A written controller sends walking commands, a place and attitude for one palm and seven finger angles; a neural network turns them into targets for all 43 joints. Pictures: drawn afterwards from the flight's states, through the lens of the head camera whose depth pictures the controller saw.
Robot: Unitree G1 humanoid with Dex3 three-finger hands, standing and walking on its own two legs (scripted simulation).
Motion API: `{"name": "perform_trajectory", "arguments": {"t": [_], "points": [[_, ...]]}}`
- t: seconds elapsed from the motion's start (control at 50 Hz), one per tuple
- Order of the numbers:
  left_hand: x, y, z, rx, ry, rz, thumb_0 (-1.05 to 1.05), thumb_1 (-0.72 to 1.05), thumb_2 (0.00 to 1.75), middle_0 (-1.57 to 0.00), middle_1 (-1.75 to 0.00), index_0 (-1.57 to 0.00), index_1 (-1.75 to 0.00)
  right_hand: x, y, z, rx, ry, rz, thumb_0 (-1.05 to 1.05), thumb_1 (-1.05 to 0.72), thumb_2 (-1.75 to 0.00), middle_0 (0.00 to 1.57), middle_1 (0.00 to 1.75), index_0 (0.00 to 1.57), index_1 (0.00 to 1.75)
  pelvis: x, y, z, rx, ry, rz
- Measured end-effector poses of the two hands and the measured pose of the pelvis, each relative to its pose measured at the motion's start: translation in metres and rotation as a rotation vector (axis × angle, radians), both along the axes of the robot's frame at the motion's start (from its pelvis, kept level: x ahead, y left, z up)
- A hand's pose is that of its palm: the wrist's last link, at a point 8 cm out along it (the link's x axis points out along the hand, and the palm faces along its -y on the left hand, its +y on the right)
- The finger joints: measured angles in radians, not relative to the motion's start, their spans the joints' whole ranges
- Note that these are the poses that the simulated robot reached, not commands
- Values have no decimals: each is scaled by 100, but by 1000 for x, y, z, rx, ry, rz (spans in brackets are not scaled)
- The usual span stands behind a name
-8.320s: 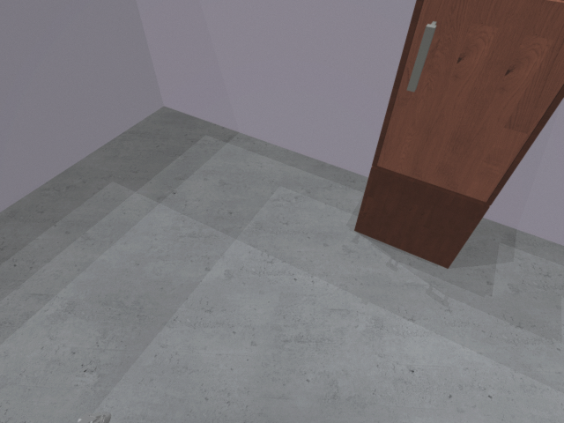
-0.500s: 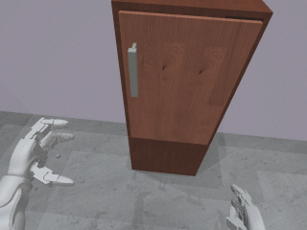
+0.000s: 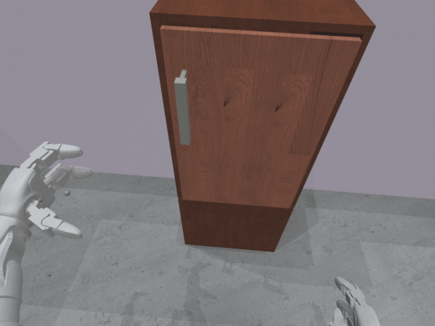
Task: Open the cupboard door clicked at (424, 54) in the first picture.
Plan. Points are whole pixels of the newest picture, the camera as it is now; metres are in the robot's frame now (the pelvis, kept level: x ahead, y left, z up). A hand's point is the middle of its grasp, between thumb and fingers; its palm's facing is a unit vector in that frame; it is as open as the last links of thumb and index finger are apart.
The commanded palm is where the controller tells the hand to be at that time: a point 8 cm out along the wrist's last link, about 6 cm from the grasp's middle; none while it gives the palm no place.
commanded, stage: raise the hand with hooked fingers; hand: left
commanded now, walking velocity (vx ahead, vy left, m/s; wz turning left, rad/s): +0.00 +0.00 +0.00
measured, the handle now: (184, 109) +0.56 +0.12 +0.10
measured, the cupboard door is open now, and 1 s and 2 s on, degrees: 0 0 0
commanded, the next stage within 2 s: move the hooked fingers beside the handle in 0.32 s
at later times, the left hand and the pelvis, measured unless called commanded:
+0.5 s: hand (75, 196) +0.29 +0.26 +0.11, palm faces +0.02 -1.00 -0.02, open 14.0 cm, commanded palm +0.27 +0.31 +0.11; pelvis +0.00 -0.01 +0.00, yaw +0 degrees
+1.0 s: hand (108, 162) +0.37 +0.23 +0.11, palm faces -0.03 -1.00 +0.01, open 14.0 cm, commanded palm +0.34 +0.28 +0.11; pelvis -0.01 -0.01 +0.00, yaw -1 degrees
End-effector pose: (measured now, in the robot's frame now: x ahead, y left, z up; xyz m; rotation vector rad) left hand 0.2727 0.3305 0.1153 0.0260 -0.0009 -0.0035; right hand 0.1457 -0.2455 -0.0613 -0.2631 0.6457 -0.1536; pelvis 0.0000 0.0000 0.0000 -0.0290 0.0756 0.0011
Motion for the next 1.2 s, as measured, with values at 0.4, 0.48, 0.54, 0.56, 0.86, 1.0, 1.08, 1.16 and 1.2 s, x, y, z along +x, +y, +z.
{"name": "perform_trajectory", "arguments": {"t": [0.4, 0.48, 0.54, 0.56, 0.86, 1.0, 1.08, 1.16, 1.2], "points": [[-6, -14, 2, 3, -9, 21, -1, -50, 30, -30, -120, -30, -120, 4, -2, -4, 36, -3, 4, 2, -90, -89, 20, 30, 20, 30, -1, -11, 1, 8, -7, -1], [-7, -16, 0, -5, -6, 22, -1, -50, 30, -30, -120, -30, -120, 4, -4, -4, 32, -7, 7, 2, -90, -89, 20, 30, 20, 30, -3, -13, 1, 8, -7, 1], [-3, -17, -2, -12, -4, 27, -1, -50, 30, -30, -120, -30, -120, 3, -7, -5, 20, 0, 7, 2, -90, -89, 20, 30, 20, 30, -6, -15, 0, 7, -8, 5], [-1, -17, -3, -13, -4, 28, -1, -50, 30, -30, -120, -30, -120, 2, -8, -5, 16, 4, 6, 1, -90, -89, 20, 30, 20, 30, -6, -15, 0, 6, -8, 7], [54, -30, -5, -26, 1, -9, -1, -50, 30, -30, -120, -30, -120, -31, -19, -16, 1, 107, -61, 1, -90, -89, 20, 30, 20, 30, -10, -13, -3, 8, 27, -8], [76, -41, -7, -33, -4, -26, -1, -50, 30, -30, -120, -30, -120, -51, -19, -24, 4, 188, -93, 1, -90, -89, 20, 30, 20, 30, -6, -9, -3, 8, 45, -16], [85, -45, -7, -30, -8, -28, -1, -50, 30, -30, -120, -30, -120, -57, -16, -27, 12, 214, -109, 1, -90, -89, 20, 30, 20, 30, -4, -6, -3, 9, 53, -22], [94, -50, -9, -32, -1, -30, -1, -50, 30, -30, -120, -30, -120, -60, -14, -29, 16, 235, -113, 1, -90, -89, 20, 30, 20, 30, -2, -4, -3, 8, 59, -20], [99, -53, -10, -32, 4, -29, -1, -50, 30, -30, -120, -30, -120, -61, -13, -30, 16, 248, -112, 1, -90, -89, 20, 30, 20, 30, -2, -3, -4, 8, 64, -18]]}}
